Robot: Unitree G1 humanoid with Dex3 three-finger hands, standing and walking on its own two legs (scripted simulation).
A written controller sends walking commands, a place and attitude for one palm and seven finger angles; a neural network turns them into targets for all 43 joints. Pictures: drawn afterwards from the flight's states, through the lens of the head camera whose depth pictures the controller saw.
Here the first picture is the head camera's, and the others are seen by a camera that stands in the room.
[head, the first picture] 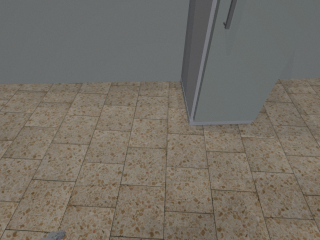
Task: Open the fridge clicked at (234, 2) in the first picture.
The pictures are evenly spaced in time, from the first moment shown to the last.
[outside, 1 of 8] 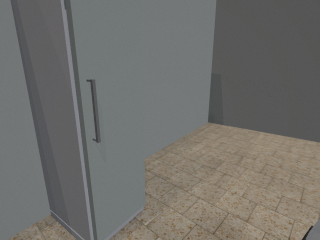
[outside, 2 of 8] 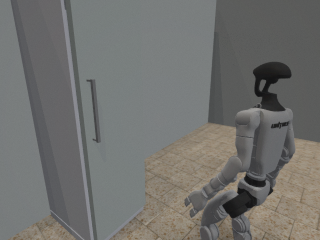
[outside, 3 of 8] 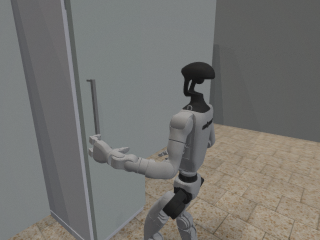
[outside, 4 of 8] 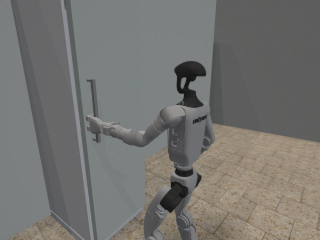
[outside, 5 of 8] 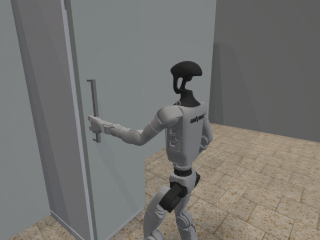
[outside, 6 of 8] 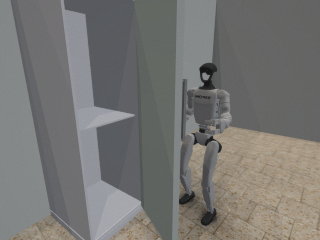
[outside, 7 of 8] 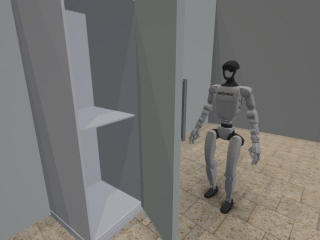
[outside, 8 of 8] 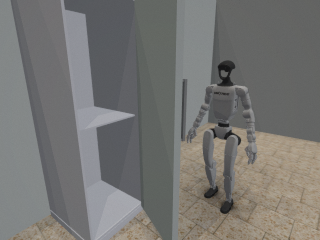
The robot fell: no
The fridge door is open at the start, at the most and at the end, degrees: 0 74 66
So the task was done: yes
